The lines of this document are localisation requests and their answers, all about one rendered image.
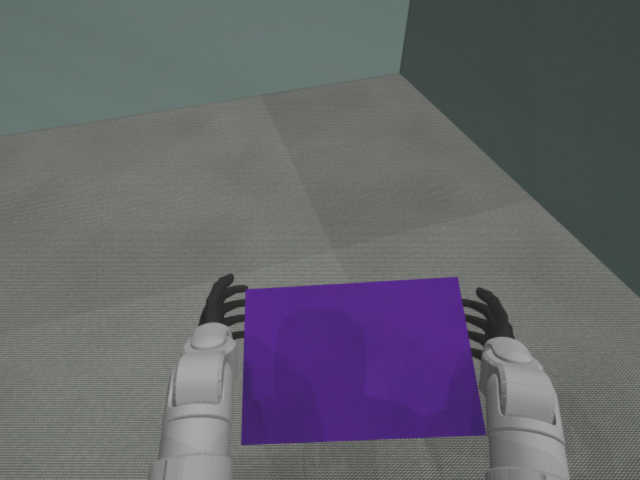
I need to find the robot left forearm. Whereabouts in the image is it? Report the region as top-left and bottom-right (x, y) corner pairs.
(147, 322), (238, 480)

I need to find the right robot hand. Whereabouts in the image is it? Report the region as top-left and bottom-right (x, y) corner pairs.
(462, 287), (515, 361)

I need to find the carton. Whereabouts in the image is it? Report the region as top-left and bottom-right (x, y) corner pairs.
(241, 277), (486, 445)

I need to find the robot right forearm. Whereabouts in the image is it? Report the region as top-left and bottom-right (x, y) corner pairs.
(479, 337), (570, 480)

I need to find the left robot hand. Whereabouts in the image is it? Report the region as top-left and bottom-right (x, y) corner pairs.
(198, 274), (248, 340)

